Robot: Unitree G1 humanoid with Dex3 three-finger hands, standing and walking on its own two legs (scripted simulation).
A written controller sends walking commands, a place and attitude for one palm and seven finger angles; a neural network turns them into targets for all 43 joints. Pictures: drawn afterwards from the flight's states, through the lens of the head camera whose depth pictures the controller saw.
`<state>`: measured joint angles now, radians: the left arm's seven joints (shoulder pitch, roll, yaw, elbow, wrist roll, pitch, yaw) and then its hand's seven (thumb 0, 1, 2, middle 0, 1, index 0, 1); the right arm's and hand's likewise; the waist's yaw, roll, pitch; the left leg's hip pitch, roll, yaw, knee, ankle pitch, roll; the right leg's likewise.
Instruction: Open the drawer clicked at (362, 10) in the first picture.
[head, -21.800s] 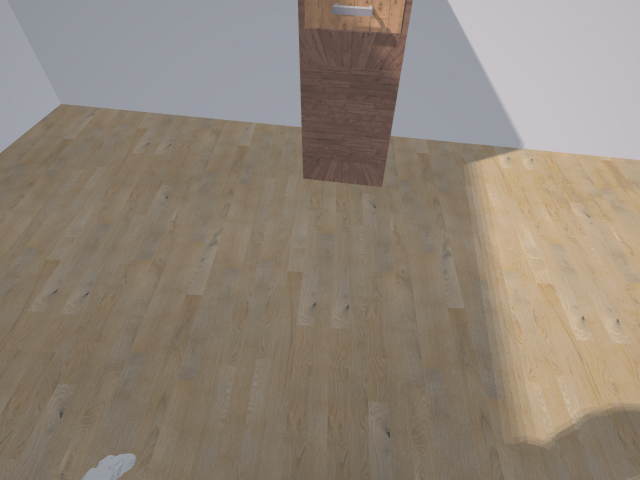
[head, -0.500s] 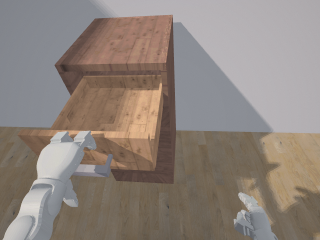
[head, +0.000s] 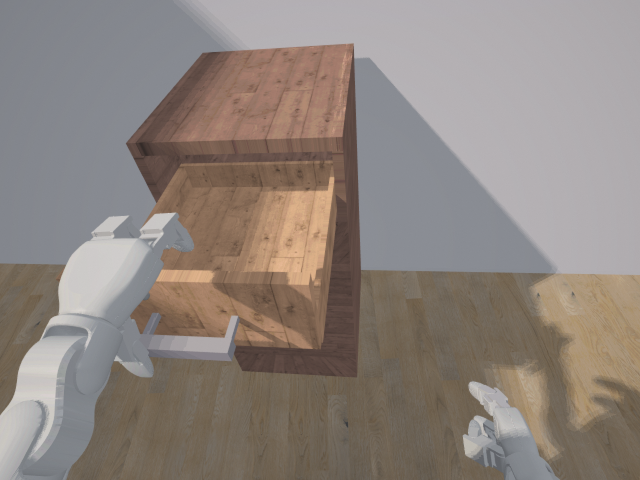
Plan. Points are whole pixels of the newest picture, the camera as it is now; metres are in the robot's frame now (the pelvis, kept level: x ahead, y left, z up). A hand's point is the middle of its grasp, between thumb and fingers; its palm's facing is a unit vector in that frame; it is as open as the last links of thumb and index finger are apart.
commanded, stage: lift the hand off the handle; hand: left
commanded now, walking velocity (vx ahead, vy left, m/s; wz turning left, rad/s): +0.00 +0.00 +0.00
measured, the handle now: (188, 334) +0.28 +0.25 +0.02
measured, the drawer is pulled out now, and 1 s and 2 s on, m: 0.29 0.29 0.29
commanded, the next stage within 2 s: draw the hand back to the body in 0.16 s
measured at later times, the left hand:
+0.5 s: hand (131, 294) +0.24 +0.24 +0.16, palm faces +0.16 -0.04 -0.99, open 13.8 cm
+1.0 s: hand (120, 306) +0.21 +0.23 +0.18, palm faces +0.39 -0.73 -0.57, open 13.7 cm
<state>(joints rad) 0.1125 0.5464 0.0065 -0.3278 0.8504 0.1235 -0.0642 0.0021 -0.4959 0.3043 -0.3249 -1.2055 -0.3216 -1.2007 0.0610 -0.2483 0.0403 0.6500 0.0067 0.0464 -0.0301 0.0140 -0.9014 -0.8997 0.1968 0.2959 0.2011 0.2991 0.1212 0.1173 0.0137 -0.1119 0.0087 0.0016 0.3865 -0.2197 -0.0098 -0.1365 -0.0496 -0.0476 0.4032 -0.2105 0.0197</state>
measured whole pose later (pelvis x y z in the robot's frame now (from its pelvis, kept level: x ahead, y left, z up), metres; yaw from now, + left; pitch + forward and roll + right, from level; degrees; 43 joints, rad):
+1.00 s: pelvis -0.01 -0.01 +0.00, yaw +0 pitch -5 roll -1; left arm 0.29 0.40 0.31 -0.42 0.10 -0.08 0.04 0.00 -0.45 0.32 -0.32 -1.17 -0.32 -1.17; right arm 0.10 -0.22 0.05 0.62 0.00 -0.08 -0.07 0.01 -0.90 -0.90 0.20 0.30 0.20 0.30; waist 0.09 0.09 0.08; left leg -0.11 0.04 -0.01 0.44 -0.24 -0.03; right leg -0.11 -0.01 -0.06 0.41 -0.21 0.00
